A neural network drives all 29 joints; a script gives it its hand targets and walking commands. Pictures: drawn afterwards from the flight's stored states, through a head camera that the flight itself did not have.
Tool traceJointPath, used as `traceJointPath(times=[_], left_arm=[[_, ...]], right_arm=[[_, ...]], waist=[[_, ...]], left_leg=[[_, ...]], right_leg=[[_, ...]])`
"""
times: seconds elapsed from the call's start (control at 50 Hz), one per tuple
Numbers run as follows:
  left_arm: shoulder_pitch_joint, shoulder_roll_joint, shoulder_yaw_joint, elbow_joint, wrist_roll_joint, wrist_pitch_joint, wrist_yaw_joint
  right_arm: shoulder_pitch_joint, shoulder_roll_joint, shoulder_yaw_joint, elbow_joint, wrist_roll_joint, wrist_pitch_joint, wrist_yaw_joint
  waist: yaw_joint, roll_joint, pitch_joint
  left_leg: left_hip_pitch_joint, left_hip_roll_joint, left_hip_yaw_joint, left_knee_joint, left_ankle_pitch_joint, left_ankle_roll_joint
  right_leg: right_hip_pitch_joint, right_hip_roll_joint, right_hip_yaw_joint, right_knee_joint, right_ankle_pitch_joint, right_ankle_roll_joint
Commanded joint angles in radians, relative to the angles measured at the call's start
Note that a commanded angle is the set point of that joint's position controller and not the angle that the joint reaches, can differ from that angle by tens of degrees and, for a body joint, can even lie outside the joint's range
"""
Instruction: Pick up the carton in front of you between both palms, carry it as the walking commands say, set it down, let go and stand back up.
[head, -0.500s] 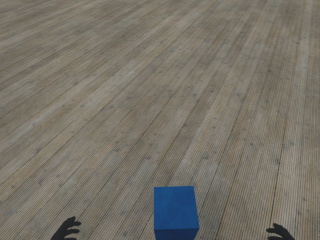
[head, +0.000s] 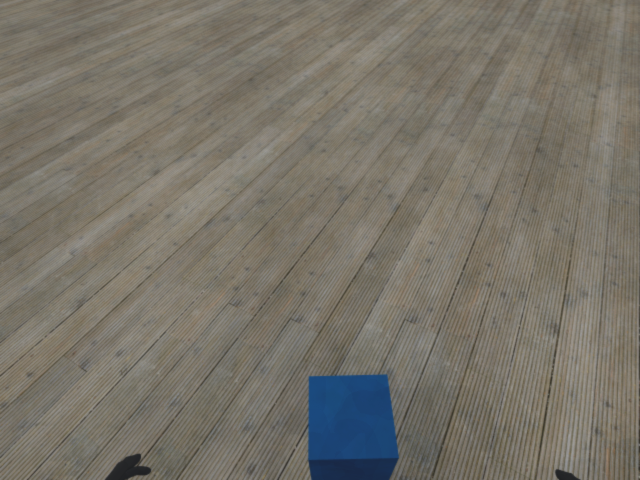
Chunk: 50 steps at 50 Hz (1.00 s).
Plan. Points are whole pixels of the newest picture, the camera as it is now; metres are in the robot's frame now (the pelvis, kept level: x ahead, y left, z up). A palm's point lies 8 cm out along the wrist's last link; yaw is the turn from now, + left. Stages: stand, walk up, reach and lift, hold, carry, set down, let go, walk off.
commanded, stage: stand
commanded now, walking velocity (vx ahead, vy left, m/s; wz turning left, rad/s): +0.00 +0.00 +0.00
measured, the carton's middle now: (349, 430) +0.39 -0.03 -0.65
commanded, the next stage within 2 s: none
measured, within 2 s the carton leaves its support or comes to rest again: neither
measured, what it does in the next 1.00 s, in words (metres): stands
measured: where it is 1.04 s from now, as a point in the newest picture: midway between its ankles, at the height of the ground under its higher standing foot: outside the picture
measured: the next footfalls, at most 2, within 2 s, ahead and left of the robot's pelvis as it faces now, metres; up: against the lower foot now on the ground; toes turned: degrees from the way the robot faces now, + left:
none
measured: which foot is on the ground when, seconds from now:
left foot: down 0.00-1.00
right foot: down 0.00-1.00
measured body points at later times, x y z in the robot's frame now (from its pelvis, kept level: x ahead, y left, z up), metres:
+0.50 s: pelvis -0.01 +0.00 +0.00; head -0.02 +0.00 +0.45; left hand +0.09 +0.31 -0.11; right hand +0.09 -0.31 -0.11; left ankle -0.04 +0.12 -0.74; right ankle +0.00 -0.11 -0.74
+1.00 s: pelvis -0.02 +0.00 +0.00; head -0.02 +0.00 +0.45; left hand +0.09 +0.32 -0.11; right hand +0.08 -0.32 -0.11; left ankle -0.04 +0.12 -0.74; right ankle +0.00 -0.11 -0.74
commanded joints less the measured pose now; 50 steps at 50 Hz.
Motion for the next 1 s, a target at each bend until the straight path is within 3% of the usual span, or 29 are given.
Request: traceJointPath(times=[0.0, 0.34, 0.98], left_arm=[[-0.042, 0.162, 0.031, -0.038, -0.001, -0.012, 0.003], [-0.052, 0.182, 0.023, 0.031, -0.006, -0.016, -0.002], [-0.074, 0.204, 0.016, 0.096, -0.014, -0.017, -0.005]], right_arm=[[-0.029, -0.159, -0.034, -0.038, 0.001, -0.013, -0.003], [-0.045, -0.176, -0.026, 0.032, 0.007, -0.017, 0.002], [-0.069, -0.192, -0.019, 0.097, 0.014, -0.018, 0.006]], waist=[[0.000, -0.004, -0.023], [0.001, -0.004, -0.009], [0.001, -0.005, -0.015]], left_leg=[[-0.072, 0.109, -0.078, -0.069, 0.223, 0.005], [-0.070, 0.117, -0.087, -0.103, 0.173, 0.013], [-0.043, 0.128, -0.086, -0.124, 0.202, 0.018]], right_leg=[[0.062, -0.117, 0.109, -0.055, 0.213, -0.012], [0.060, -0.124, 0.119, -0.092, 0.167, -0.016], [0.072, -0.136, 0.122, -0.113, 0.199, -0.020]])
